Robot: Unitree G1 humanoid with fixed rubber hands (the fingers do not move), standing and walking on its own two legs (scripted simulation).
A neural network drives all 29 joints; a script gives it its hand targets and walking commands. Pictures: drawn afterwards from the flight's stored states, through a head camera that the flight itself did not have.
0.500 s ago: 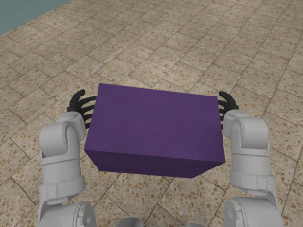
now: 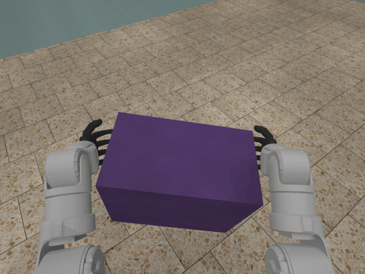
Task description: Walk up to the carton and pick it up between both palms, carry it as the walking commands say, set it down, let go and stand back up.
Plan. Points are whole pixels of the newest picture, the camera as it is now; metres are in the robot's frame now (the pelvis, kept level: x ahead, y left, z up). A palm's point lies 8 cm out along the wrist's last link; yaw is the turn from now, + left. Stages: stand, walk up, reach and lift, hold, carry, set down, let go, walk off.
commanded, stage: carry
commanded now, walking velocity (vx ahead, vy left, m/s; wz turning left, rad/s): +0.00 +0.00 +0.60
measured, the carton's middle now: (177, 178) +0.33 +0.02 +0.03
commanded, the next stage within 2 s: none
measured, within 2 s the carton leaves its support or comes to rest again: neither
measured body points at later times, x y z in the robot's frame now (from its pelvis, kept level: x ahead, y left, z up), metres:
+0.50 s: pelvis -0.08 +0.03 +0.00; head -0.09 +0.03 +0.45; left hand +0.21 +0.30 +0.12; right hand +0.30 -0.07 +0.11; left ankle -0.04 +0.14 -0.72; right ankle +0.01 -0.10 -0.72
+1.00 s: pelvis -0.12 +0.01 +0.01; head -0.16 -0.01 +0.45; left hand +0.18 +0.25 +0.12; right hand +0.26 -0.11 +0.11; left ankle -0.04 +0.14 -0.72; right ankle +0.00 -0.10 -0.72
